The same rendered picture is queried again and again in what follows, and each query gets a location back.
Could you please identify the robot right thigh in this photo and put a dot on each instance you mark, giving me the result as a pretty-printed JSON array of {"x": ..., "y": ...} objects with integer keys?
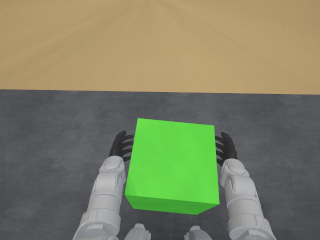
[{"x": 197, "y": 235}]

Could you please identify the robot left hand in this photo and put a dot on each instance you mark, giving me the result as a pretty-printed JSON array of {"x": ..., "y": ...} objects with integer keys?
[{"x": 118, "y": 145}]

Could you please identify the robot right hand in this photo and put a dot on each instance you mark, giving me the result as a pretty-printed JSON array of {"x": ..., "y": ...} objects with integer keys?
[{"x": 228, "y": 148}]

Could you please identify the right robot forearm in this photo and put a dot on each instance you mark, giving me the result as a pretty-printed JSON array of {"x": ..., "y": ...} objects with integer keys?
[{"x": 246, "y": 219}]

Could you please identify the carton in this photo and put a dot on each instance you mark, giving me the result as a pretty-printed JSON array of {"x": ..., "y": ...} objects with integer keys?
[{"x": 173, "y": 167}]

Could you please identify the left robot shin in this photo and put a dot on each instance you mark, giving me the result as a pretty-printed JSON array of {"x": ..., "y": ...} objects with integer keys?
[{"x": 138, "y": 225}]

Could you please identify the left robot forearm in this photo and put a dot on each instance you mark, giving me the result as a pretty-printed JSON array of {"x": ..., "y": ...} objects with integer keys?
[{"x": 102, "y": 215}]

